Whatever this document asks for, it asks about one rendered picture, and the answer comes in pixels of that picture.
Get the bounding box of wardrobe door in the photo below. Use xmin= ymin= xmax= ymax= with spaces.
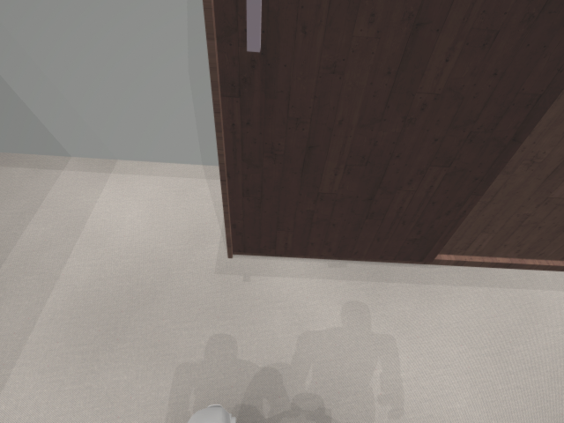
xmin=213 ymin=0 xmax=564 ymax=263
xmin=439 ymin=90 xmax=564 ymax=261

